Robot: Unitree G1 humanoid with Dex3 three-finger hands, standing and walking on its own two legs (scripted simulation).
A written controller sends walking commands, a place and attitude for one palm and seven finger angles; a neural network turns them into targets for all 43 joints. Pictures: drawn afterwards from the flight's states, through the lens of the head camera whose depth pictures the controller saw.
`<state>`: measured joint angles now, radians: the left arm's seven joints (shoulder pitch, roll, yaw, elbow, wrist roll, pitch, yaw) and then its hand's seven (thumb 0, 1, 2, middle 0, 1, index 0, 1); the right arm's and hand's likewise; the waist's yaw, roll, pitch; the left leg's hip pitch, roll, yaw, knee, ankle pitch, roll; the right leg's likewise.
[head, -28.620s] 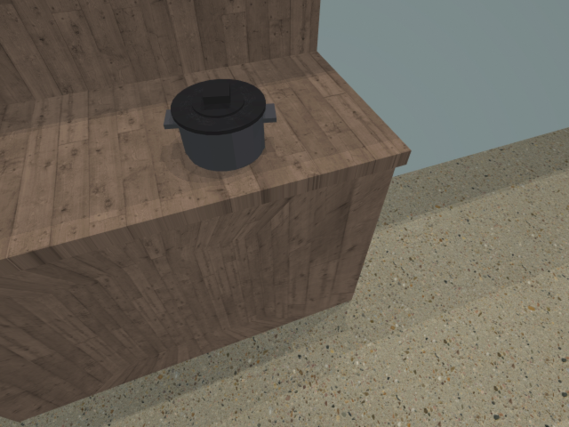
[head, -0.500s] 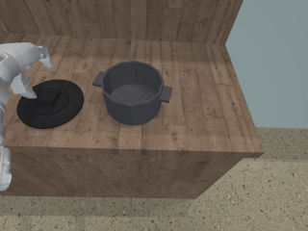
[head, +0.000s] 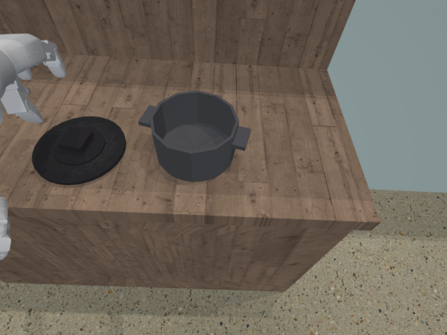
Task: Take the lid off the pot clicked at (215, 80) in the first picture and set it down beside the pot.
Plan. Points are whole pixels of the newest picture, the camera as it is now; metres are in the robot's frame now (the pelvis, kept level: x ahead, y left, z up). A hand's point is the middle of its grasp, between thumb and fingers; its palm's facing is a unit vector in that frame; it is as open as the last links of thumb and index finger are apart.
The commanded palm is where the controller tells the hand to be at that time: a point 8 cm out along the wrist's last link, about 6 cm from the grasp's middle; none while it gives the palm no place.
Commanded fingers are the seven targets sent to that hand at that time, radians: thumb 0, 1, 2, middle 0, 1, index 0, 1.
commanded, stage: draw the hand back to the body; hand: left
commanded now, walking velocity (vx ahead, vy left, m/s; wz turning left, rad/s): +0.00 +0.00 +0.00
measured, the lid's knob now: (76, 139) +0.48 +0.31 +0.04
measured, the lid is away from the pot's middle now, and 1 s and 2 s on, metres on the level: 0.24 0.24 0.24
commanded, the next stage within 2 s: none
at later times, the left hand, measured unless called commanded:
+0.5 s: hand (20, 114) +0.41 +0.32 +0.17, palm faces -0.29 -0.04 -0.96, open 11.0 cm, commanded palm +0.39 +0.30 +0.24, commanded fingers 0.00 -0.04 0.71 -0.38 -0.81 -0.38 -0.81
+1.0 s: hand (52, 96) +0.39 +0.24 +0.22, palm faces +0.42 -0.87 -0.24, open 10.4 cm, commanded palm +0.33 +0.28 +0.23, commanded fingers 0.00 0.33 0.79 -0.31 -0.60 -0.31 -0.60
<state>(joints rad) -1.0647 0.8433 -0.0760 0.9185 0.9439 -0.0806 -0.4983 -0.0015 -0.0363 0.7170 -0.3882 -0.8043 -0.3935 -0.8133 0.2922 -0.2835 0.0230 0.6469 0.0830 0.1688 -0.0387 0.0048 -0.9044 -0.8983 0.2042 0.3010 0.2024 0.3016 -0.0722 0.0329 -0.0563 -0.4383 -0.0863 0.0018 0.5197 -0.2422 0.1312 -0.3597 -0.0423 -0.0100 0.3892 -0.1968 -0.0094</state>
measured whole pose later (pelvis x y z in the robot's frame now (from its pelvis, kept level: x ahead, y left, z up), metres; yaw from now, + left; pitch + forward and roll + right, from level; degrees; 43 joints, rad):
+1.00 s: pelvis +0.02 -0.04 +0.01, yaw -1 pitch +1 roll -2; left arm -0.35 0.51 0.36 0.20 -0.06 -0.11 0.07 0.00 0.12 0.75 -0.35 -0.72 -0.36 -0.72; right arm 0.23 -0.24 0.06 0.63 0.04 -0.06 -0.04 0.01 -0.90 -0.90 0.21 0.30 0.20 0.30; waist -0.01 0.01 0.02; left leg -0.18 -0.05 0.01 0.44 -0.27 0.07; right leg -0.14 0.01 0.02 0.35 -0.22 0.01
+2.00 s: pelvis +0.00 -0.08 +0.01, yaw -1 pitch -5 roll -1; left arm 0.29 0.36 0.37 -0.34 -0.13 -0.13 0.09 0.01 0.89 0.90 -0.21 -0.30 -0.21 -0.31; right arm 0.17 -0.24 0.03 0.67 0.02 -0.11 -0.06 0.01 -0.90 -0.90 0.20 0.30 0.20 0.30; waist 0.05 0.07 0.02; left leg -0.09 0.00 -0.01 0.41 -0.24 0.02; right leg -0.05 0.05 -0.01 0.34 -0.20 -0.04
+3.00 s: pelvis -0.04 -0.03 -0.01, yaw -2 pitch -1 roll -1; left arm 0.57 0.46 0.49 -0.73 -0.07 -0.23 0.09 0.01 0.89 0.90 -0.21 -0.30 -0.22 -0.31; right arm 0.23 -0.21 0.00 0.53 0.02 -0.09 -0.04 0.01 -0.90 -0.90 0.20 0.30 0.20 0.30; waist 0.02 -0.01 0.07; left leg -0.33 -0.05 0.05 0.60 -0.26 0.09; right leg -0.31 -0.03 -0.01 0.56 -0.23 0.03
